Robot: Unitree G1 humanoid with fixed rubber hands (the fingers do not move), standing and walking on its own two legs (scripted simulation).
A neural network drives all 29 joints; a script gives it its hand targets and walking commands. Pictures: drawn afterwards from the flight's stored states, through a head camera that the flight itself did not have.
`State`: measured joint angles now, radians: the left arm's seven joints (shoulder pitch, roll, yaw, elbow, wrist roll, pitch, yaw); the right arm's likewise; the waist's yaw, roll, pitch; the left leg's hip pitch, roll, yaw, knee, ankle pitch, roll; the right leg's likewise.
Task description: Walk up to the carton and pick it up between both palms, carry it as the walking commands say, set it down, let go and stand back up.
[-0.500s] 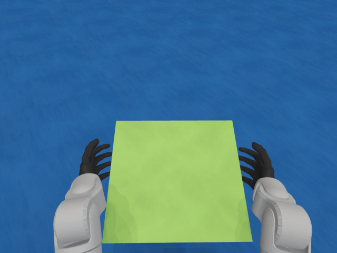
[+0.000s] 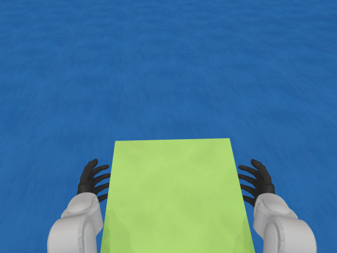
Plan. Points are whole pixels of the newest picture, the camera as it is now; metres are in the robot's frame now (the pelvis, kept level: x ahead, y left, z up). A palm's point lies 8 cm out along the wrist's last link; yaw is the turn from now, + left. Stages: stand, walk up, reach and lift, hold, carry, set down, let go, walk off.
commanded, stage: carry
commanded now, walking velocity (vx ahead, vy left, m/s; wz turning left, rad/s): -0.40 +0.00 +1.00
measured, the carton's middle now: (174, 202) +0.26 +0.00 +0.01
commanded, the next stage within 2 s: none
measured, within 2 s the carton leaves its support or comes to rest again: neither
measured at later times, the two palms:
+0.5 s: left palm out of the picture -0.10 +0.31 +0.08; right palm out of the picture +0.08 +0.01 +0.08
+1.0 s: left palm out of the picture -0.45 +0.25 +0.04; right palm out of the picture -0.16 +0.08 +0.06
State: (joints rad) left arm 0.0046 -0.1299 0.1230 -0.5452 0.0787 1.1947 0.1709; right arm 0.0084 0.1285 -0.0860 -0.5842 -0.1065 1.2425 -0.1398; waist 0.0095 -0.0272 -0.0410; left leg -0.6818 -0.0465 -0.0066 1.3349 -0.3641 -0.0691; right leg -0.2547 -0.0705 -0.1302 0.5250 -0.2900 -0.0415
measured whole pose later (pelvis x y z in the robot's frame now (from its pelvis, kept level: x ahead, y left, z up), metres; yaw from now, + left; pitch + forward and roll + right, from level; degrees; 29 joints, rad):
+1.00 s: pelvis -0.43 -0.05 -0.02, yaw +59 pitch +3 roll +0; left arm -0.01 -0.13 0.13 -0.52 0.10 1.18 0.17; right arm -0.04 0.13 -0.10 -0.51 -0.09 1.20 -0.13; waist -0.01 -0.04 0.01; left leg -0.45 0.00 -0.03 0.68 -0.28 -0.02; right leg -0.61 -0.17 -0.10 1.07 -0.52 0.09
